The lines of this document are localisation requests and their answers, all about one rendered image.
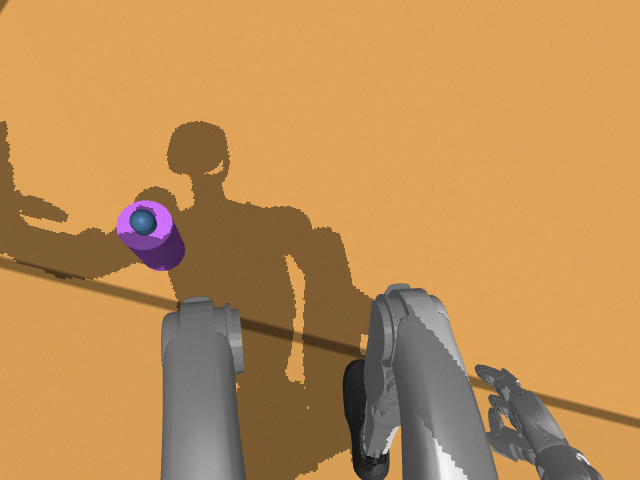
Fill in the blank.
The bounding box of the bottle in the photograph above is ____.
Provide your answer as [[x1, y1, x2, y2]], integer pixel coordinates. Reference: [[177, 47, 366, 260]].
[[117, 200, 185, 271]]

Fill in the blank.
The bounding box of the right robot foot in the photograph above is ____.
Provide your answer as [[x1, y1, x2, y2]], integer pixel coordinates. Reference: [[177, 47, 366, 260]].
[[343, 359, 390, 480]]

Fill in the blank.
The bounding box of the right robot arm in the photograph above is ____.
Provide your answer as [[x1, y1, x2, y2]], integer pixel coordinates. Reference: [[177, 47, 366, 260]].
[[535, 445, 603, 480]]

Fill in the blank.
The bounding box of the right robot hand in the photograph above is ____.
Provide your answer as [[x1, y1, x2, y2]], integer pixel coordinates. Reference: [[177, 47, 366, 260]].
[[475, 365, 570, 465]]

